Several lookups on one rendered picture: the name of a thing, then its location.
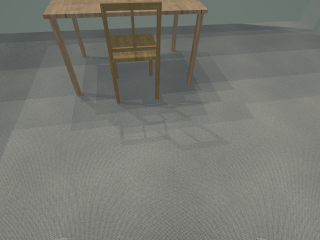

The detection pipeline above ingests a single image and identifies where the table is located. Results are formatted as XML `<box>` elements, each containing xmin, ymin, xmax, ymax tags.
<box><xmin>43</xmin><ymin>0</ymin><xmax>208</xmax><ymax>96</ymax></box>

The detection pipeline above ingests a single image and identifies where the chair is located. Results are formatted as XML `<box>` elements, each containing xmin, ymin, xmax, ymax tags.
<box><xmin>99</xmin><ymin>1</ymin><xmax>162</xmax><ymax>104</ymax></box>

